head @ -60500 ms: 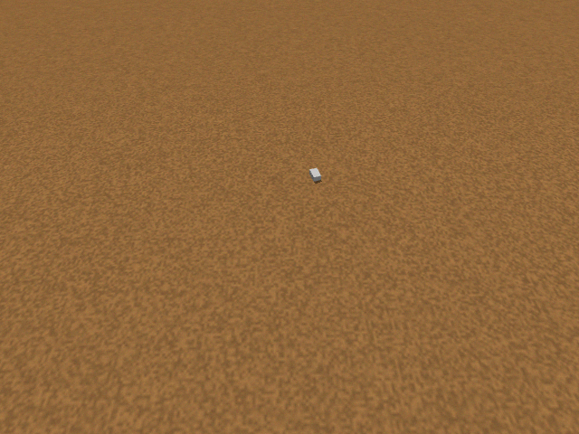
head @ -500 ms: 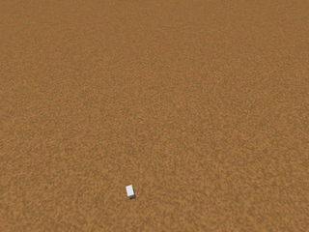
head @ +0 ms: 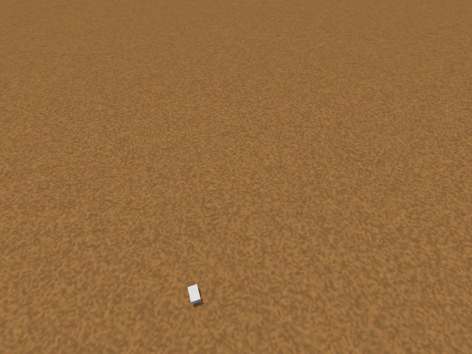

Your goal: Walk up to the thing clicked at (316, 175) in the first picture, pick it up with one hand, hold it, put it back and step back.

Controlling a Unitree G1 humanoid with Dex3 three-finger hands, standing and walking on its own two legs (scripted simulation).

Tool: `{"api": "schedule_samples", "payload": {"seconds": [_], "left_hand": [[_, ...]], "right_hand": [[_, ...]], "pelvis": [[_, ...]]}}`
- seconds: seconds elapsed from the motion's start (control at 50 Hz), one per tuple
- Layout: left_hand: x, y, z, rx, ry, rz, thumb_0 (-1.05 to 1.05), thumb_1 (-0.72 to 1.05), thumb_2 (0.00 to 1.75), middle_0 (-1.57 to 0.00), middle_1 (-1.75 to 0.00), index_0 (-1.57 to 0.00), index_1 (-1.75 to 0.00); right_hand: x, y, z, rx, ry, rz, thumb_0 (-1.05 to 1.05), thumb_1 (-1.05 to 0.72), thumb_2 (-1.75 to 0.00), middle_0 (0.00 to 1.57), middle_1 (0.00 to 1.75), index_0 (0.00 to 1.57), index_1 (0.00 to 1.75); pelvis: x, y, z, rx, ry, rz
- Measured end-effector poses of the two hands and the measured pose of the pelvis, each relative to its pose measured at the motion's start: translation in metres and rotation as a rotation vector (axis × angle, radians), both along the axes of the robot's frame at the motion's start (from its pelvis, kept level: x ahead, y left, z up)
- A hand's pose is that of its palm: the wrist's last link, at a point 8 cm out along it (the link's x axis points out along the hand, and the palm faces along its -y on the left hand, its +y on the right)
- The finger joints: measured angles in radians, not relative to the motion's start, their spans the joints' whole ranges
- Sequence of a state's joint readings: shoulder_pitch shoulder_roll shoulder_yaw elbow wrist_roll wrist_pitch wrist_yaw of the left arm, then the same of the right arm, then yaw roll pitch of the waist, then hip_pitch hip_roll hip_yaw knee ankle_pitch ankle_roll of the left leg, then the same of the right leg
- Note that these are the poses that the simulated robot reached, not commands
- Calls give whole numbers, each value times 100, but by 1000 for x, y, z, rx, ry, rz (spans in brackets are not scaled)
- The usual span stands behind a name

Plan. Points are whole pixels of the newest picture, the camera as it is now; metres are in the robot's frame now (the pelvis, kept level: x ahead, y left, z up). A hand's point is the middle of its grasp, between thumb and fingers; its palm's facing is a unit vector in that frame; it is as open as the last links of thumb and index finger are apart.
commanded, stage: stand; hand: left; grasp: from above
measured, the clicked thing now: (194, 294) +0.46 +0.22 -0.77
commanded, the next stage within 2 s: step back in 0.80 s
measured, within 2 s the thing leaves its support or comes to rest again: neither
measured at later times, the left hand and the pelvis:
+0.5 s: hand out of the picture +0.07 +0.24 -0.16, palm faces -0.02 -0.94 -0.34, open 7.4 cm; pelvis +0.00 +0.00 +0.00, yaw +0 degrees
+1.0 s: hand out of the picture +0.08 +0.27 -0.16, palm faces -0.01 -0.93 -0.37, open 7.4 cm; pelvis -0.02 +0.01 -0.01, yaw +0 degrees
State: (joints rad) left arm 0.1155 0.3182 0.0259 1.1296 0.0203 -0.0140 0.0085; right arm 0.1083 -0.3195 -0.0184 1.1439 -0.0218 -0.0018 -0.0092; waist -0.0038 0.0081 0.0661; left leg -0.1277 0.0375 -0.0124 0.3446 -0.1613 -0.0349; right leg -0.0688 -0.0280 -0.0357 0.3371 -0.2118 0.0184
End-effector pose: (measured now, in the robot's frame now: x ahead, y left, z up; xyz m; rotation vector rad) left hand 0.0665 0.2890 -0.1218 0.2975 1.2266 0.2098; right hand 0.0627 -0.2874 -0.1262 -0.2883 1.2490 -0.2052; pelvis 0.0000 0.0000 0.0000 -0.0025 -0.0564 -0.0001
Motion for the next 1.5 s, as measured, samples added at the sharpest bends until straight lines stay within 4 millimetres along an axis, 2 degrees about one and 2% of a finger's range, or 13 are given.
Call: {"api": "schedule_samples", "payload": {"seconds": [0.48, 0.82, 0.92, 1.0, 1.12, 1.18, 1.26, 1.34, 1.5], "left_hand": [[-3, 0, 1, 5, 24, -6, 1, 91, 90, -20, -30, -20, -30], [11, -5, 3, 5, -1, -10, 1, 91, 90, -20, -30, -20, -30], [11, 6, 1, 25, -15, 2, 1, 90, 90, -20, -30, -20, -30], [11, 22, -3, 43, -16, -19, 1, 90, 90, -20, -30, -20, -30], [25, 54, -21, 35, -67, -45, 1, 90, 90, -20, -30, -20, -30], [28, 61, -25, 31, -87, -43, 1, 91, 90, -20, -30, -20, -30], [19, 58, -24, 9, -78, -55, 1, 91, 90, -20, -30, -20, -30], [-3, 56, -24, 2, -44, -80, 1, 91, 90, -20, -30, -20, -30], [-49, 52, -20, 40, -8, -115, 1, 91, 90, -20, -30, -20, -30]], "right_hand": [[1, -5, -1, 4, 12, 2, 1, -90, -90, 20, 30, 20, 30], [9, -13, 0, 0, 0, 1, 1, -90, -90, 20, 30, 20, 30], [11, -19, -2, -16, -15, -5, 1, -90, -90, 20, 30, 20, 30], [4, -20, -2, -47, -8, -2, 1, -90, -90, 20, 30, 20, 30], [-26, -5, -1, -110, 30, -1, 1, -90, -90, 20, 30, 20, 30], [-45, 10, 4, -115, 61, 13, 1, -90, -90, 20, 30, 20, 30], [-63, 23, 12, -116, 74, 8, 1, -90, -90, 20, 30, 20, 30], [-67, 29, 13, -114, 20, -8, 1, -90, -90, 20, 30, 20, 30], [-81, 24, -3, -73, -96, -19, 1, -90, -90, 20, 30, 20, 30]], "pelvis": [[3, -3, 0, 5, 12, -1], [8, -8, 0, 5, 17, -2], [-8, -5, -7, -6, 19, 1], [-21, 7, -12, 1, 22, -1], [-35, 34, -27, -11, 42, 13], [-46, 40, -24, -15, 32, 10], [-57, 46, -16, -30, 46, 3], [-67, 50, -14, -22, 40, -23], [-101, 43, -24, 3, 14, -77]]}}
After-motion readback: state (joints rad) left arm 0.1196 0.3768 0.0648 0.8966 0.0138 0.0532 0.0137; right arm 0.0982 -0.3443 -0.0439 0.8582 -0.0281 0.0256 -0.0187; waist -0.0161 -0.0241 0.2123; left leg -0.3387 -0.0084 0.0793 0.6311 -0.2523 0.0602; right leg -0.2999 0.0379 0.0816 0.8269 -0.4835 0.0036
